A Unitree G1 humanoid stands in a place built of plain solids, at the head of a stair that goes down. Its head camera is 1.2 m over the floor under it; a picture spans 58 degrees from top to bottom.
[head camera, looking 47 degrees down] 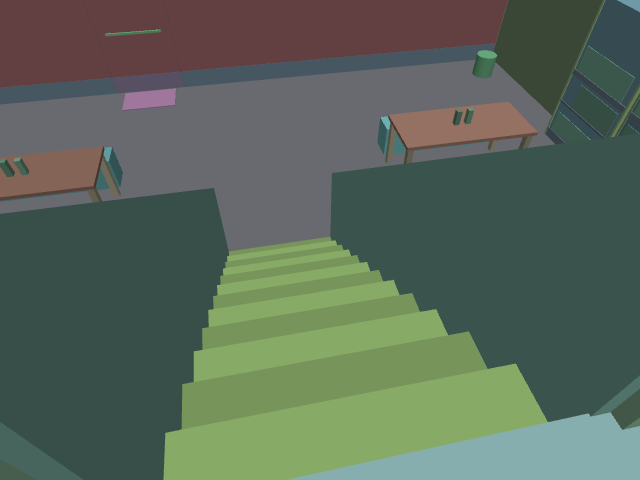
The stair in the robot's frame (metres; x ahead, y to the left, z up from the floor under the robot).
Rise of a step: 0.21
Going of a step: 0.26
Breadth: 1.20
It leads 11 degrees to the left of straight ahead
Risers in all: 13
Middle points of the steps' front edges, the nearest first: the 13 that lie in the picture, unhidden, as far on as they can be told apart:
0.35 -0.15 0.00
0.60 -0.10 -0.21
0.86 -0.05 -0.42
1.12 0.00 -0.64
1.38 0.05 -0.85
1.63 0.10 -1.06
1.89 0.16 -1.27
2.15 0.21 -1.48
2.40 0.26 -1.70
2.66 0.31 -1.91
2.92 0.36 -2.12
3.17 0.41 -2.33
3.43 0.47 -2.54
